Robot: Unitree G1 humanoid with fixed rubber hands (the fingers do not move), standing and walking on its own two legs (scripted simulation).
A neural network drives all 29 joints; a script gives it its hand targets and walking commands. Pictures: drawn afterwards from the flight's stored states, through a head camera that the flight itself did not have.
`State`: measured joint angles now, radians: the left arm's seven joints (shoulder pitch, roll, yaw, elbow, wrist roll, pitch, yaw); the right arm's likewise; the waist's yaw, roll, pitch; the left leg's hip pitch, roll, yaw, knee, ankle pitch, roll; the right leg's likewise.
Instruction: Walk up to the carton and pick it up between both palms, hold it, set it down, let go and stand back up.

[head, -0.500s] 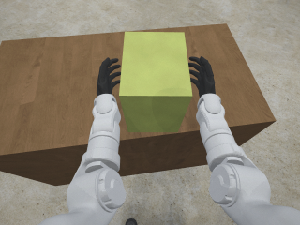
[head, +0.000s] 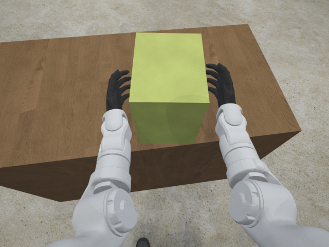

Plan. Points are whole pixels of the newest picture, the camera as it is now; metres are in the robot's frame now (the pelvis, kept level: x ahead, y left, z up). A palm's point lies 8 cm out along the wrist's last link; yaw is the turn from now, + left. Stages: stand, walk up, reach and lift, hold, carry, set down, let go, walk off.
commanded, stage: set down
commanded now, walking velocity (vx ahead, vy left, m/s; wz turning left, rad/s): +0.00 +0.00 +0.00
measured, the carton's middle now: (167, 93) +0.51 +0.01 -0.01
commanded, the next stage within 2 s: none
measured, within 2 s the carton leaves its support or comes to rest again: neither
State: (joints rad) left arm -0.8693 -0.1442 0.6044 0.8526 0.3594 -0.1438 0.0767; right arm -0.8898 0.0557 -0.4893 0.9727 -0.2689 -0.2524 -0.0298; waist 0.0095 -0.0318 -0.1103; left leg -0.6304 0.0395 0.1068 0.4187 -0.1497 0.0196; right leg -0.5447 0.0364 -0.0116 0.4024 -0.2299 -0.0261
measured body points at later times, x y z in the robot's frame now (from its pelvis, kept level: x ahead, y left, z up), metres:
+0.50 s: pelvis -0.05 +0.01 -0.01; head +0.11 +0.03 +0.41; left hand +0.38 +0.15 -0.04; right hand +0.40 -0.12 -0.02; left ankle +0.00 +0.11 -0.74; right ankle -0.05 -0.10 -0.74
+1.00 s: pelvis -0.09 +0.01 +0.00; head -0.06 +0.06 +0.44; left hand +0.31 +0.17 +0.05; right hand +0.32 -0.13 +0.07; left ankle +0.00 +0.11 -0.73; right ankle -0.05 -0.10 -0.74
